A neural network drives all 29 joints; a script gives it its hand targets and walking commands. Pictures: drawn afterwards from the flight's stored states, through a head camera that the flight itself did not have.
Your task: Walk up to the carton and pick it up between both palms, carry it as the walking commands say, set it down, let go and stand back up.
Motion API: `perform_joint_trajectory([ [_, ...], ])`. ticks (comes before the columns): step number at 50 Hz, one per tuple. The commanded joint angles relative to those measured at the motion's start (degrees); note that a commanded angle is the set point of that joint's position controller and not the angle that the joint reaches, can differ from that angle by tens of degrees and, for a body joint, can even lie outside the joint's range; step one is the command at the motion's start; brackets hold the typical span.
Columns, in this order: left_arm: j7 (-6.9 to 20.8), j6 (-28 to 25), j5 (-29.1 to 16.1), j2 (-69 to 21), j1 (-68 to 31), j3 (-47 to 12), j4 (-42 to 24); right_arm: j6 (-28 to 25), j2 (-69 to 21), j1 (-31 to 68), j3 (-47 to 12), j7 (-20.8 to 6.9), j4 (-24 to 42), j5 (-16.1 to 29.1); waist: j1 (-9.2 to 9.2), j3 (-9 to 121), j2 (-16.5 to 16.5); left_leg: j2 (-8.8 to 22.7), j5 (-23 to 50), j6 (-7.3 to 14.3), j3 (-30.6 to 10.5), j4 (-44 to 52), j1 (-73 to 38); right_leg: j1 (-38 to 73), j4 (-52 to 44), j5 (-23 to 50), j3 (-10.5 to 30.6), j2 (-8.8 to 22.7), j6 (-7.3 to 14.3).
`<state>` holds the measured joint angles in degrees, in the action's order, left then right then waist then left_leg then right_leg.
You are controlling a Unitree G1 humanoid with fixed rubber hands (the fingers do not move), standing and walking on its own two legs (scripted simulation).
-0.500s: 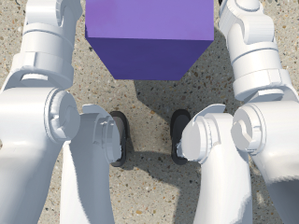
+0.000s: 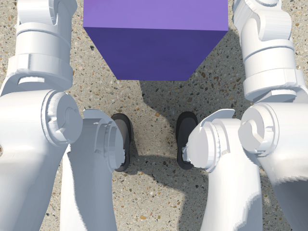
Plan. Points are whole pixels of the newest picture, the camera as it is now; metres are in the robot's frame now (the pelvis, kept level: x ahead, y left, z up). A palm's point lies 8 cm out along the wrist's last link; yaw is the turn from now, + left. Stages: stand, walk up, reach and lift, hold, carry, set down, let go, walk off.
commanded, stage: set down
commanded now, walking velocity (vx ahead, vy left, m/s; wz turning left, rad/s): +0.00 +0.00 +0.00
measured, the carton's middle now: (154, 0) +0.55 +0.00 -0.23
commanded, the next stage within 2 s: none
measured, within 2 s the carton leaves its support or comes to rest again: rests again in 1.08 s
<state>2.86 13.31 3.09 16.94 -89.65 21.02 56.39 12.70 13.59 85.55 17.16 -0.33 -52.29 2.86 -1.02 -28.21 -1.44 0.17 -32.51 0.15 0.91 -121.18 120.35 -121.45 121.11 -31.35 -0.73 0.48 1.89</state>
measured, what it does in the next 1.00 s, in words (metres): stands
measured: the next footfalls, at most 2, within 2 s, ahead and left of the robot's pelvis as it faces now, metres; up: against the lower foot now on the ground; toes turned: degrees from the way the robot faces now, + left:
none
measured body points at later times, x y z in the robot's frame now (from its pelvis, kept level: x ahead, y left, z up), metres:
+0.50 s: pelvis +0.01 +0.00 +0.00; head +0.39 +0.00 +0.22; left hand +0.60 +0.15 -0.16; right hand +0.58 -0.15 -0.17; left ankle +0.12 +0.12 -0.36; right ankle +0.13 -0.11 -0.36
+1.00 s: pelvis +0.01 +0.00 +0.00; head +0.40 +0.00 +0.21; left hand +0.57 +0.15 -0.21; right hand +0.58 -0.15 -0.20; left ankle +0.12 +0.12 -0.36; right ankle +0.13 -0.11 -0.36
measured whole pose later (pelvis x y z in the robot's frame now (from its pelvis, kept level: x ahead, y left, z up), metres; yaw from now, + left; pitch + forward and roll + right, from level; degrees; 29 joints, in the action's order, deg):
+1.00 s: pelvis +0.01 +0.00 +0.00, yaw +0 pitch +34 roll +1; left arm 1.5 8.5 5.6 15.8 -87.4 21.1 59.8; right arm 9.3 13.1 88.5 20.4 2.6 -57.9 -2.5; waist -1.0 -29.9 -1.4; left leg -0.1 -35.0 0.2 0.9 -121.8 120.4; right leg -121.6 122.0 -34.0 -0.5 0.3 1.5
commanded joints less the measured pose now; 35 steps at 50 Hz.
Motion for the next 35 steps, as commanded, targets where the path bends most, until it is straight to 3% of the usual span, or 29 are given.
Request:
perform_joint_trajectory([
  [1,14.37,3.18,0.78,-53.21,-16.15,-14.72,4.71,1.79,-49.77,22.48,-12.8,-10.02,-1.19,-4.35,-0.27,50.01,3.52,-7.24,1.92,1.57,1.5,6.74,-10.87,28.19,-8.23,5.06,0.01,-7.15,-0.04],
  [2,14.71,3.6,0.56,-53.56,-16.52,-14.43,4.9,1.9,-48.07,21.93,-11.79,-10.02,-1.06,-5.38,-2.88,48.86,4.35,-7.14,0.01,0.93,1.72,7.1,-10.25,28.42,-9.41,3.95,-0.43,-7.25,0.2],
  [4,14.48,3.52,2.42,-51.29,-16.6,-14.18,5.61,1.76,-48.04,22.79,-11.31,-10.47,-1.11,-5.43,-0.34,48.04,4.69,-7.31,1.2,1.34,1.5,7.53,-12.24,25.3,-7.87,4.46,-1.06,-7.59,-0.18],
  [5,14.56,3.03,0.38,-51.52,-17.08,-14.52,3.63,1.06,-47.24,24.07,-12.27,-10.29,1.97,-4.82,-0.53,50.21,3.33,-7.33,2.38,1.07,1.75,6.17,-10.67,28.44,-8.57,5.15,-0.14,-6.96,0.29],
  [6,14.83,3.11,0.7,-53.79,-16.1,-14.25,5.3,1.27,-46.85,22.0,-11.9,-9.91,-0.34,-5.86,-2.52,49.91,2.91,-7.42,3.28,1.05,1.52,6.12,-11.62,28.71,-8.01,5.73,-1.24,-7.42,-0.23],
  [7,14.83,3.4,1.0,-53.8,-13.04,-14.95,6.43,1.45,-47.87,21.27,-12.07,-10.38,-2.9,-4.78,-1.88,47.91,5.25,-7.27,1.89,1.24,1.35,6.93,-11.22,26.99,-7.63,5.28,-1.18,-7.13,-0.45],
  [8,14.91,3.25,1.55,-52.86,-15.76,-14.92,4.43,1.51,-48.8,21.81,-11.63,-10.22,-1.36,-5.7,-0.67,48.4,5.11,-7.73,2.73,0.91,2.08,5.91,-10.44,27.78,-8.41,6.51,0.4,-7.31,0.02],
  [9,14.79,3.36,1.84,-51.43,-14.24,-13.79,6.33,1.92,-48.98,20.42,-11.76,-10.33,-3.09,-5.53,-1.13,47.44,3.4,-6.85,1.74,1.62,1.5,6.15,-10.5,26.14,-8.5,4.97,0.0,-7.24,-0.31],
  [10,15.05,3.18,2.07,-50.88,-14.95,-13.62,4.85,1.69,-47.81,20.51,-11.61,-10.23,-2.43,-6.25,-0.25,46.71,3.13,-7.03,1.28,1.28,1.85,6.22,-9.57,28.03,-8.11,4.66,0.29,-7.23,-0.37],
  [11,14.73,3.36,2.53,-50.52,-16.03,-12.67,6.33,1.53,-47.11,22.16,-10.68,-10.13,-1.27,-5.69,-1.06,46.78,4.17,-6.32,0.86,1.72,0.99,6.17,-11.29,27.01,-7.81,3.93,0.1,-7.06,0.04],
  [12,14.56,3.63,3.17,-50.68,-13.58,-12.64,7.54,2.17,-48.08,19.09,-10.2,-10.62,-4.24,-6.14,0.1,44.17,4.58,-7.11,0.97,1.33,1.54,6.82,-10.58,24.77,-8.6,3.5,-0.13,-7.37,0.0],
  [14,14.71,3.36,2.31,-50.77,-13.8,-12.63,5.22,1.47,-45.87,20.11,-10.51,-10.14,-1.17,-6.05,-1.21,46.96,4.42,-6.79,1.28,0.99,1.12,5.81,-10.85,27.76,-8.24,4.23,0.35,-7.13,0.5],
  [15,14.56,3.86,3.04,-49.77,-12.85,-13.25,7.27,2.27,-46.33,19.22,-9.34,-10.4,-5.3,-6.56,-1.69,43.75,5.2,-6.67,0.44,1.48,0.99,7.26,-11.39,25.36,-8.05,3.26,-0.97,-7.38,-0.37],
  [16,15.03,3.08,2.28,-48.87,-14.07,-11.67,4.51,2.12,-45.39,18.35,-9.85,-10.21,-4.24,-6.81,-2.19,44.86,1.68,-6.9,-0.15,1.0,1.19,5.75,-8.67,27.58,-8.33,3.5,-0.31,-7.08,0.03],
  [17,15.16,3.42,3.79,-50.22,-12.13,-12.57,6.21,2.08,-46.54,15.85,-8.75,-10.43,-4.77,-8.2,-2.19,43.32,4.03,-6.96,2.46,1.03,1.4,6.56,-10.83,26.65,-7.83,5.91,-0.27,-7.48,-0.32],
  [19,15.04,3.81,3.61,-51.42,-10.7,-11.68,8.01,1.75,-46.62,17.89,-9.67,-10.28,-4.01,-6.84,-0.31,45.0,4.71,-6.72,1.57,1.25,0.73,6.89,-11.26,26.89,-7.47,4.67,0.13,-6.91,0.07],
  [20,14.97,3.74,3.97,-50.61,-10.16,-11.15,8.06,1.84,-46.34,17.92,-10.06,-10.45,-3.78,-7.42,-0.43,45.36,2.53,-7.05,1.78,1.29,0.78,6.71,-11.53,27.6,-8.0,5.02,-0.09,-7.01,-0.39],
  [21,15.03,4.08,3.33,-51.93,-9.98,-12.0,7.91,1.66,-46.0,19.44,-9.59,-10.55,-3.26,-6.65,-1.59,44.81,3.73,-7.07,1.94,1.66,-0.27,7.17,-11.84,25.8,-7.15,4.28,-0.58,-6.81,-0.23],
  [23,14.76,2.96,2.98,-48.43,-13.39,-12.69,3.93,1.11,-45.64,19.52,-9.48,-10.06,-2.99,-6.4,-1.1,45.75,2.77,-6.8,2.75,0.84,0.77,5.91,-11.68,27.17,-7.23,5.78,-0.49,-6.94,-0.35],
  [24,14.71,3.28,4.5,-49.79,-11.05,-11.63,6.35,1.23,-45.36,16.56,-8.29,-9.91,-4.88,-7.34,-0.24,43.7,4.97,-6.6,2.06,0.88,1.01,6.5,-11.61,26.4,-7.35,4.57,0.36,-7.57,-0.37],
  [26,14.94,3.64,5.01,-48.9,-7.28,-10.35,9.79,1.71,-44.44,15.47,-7.94,-9.81,-5.33,-8.35,0.15,42.71,5.15,-6.86,2.32,1.14,1.09,6.17,-11.2,25.13,-7.61,4.34,0.41,-7.34,-0.43],
  [27,15.14,4.11,6.08,-49.06,-6.84,-8.86,10.87,1.57,-42.58,15.81,-7.73,-9.68,-2.84,-8.63,-1.42,43.21,3.95,-6.57,2.09,1.13,0.53,6.86,-12.73,25.95,-8.2,4.18,-0.36,-7.26,-0.32],
  [29,14.74,3.21,6.02,-46.3,-8.81,-9.76,7.27,1.31,-44.37,15.06,-7.19,-9.67,-3.87,-9.34,-0.67,44.23,3.28,-6.95,1.72,1.17,1.51,6.22,-11.02,27.03,-7.69,4.17,-0.14,-7.88,-0.78],
  [30,14.29,3.03,6.13,-45.44,-8.38,-9.97,6.96,1.4,-43.15,15.54,-7.8,-9.34,-3.27,-8.66,0.57,45.18,4.82,-6.41,2.59,0.71,1.65,6.28,-11.88,26.98,-7.43,5.75,0.26,-7.17,-0.89],
  [31,14.45,3.07,5.37,-46.06,-10.16,-10.09,6.92,1.37,-44.15,15.52,-6.82,-9.36,-4.11,-8.92,-0.87,45.52,4.03,-6.19,3.59,1.2,0.73,5.57,-13.55,26.66,-7.26,5.21,0.45,-7.35,-0.47],
  [32,14.16,3.14,5.56,-45.98,-7.99,-10.07,6.93,1.36,-42.7,14.6,-7.19,-9.07,-3.76,-7.87,-0.49,45.35,5.11,-6.55,2.55,0.59,1.31,5.83,-13.03,27.64,-7.63,5.01,0.35,-7.25,-1.1],
  [33,14.09,2.92,4.93,-47.14,-9.08,-9.73,5.92,1.28,-42.67,14.7,-6.78,-9.11,-3.64,-9.07,-1.82,46.1,3.54,-6.69,4.32,0.69,0.7,5.99,-13.23,27.45,-7.81,6.28,0.3,-7.43,-0.59],
  [35,13.24,2.73,6.68,-44.23,-6.65,-9.89,7.72,0.83,-40.11,14.32,-7.05,-8.6,-4.4,-8.95,-0.2,45.21,5.22,-6.12,3.32,0.64,1.0,6.03,-12.45,25.92,-7.5,6.32,0.53,-7.31,-1.08],
])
